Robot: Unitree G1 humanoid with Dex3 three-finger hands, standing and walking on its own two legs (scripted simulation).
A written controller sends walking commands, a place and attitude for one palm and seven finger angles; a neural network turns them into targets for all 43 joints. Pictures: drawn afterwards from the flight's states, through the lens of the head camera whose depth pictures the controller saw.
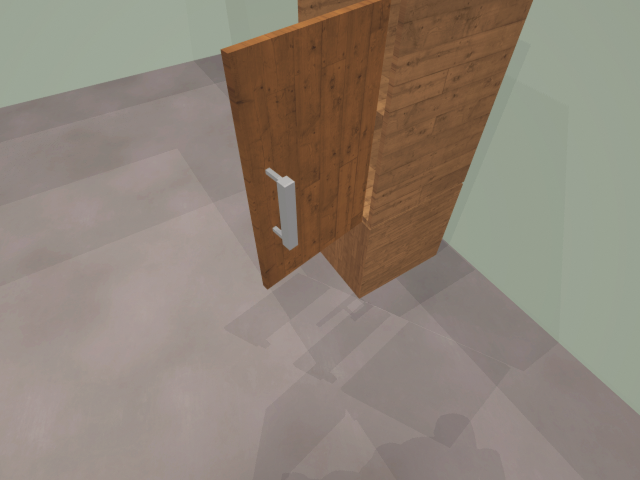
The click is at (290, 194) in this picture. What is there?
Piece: cupboard door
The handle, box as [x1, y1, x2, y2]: [265, 168, 297, 249]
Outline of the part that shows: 268,168 265,170 266,174 277,182 281,222 280,230 276,226 272,228 273,231 282,239 283,244 288,249 290,249 297,244 294,181 287,176 281,177 270,168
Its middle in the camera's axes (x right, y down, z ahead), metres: -0.08 -0.06 +0.78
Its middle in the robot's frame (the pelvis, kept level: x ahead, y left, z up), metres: +0.61 +0.11 -0.08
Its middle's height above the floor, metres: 0.71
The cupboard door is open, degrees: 100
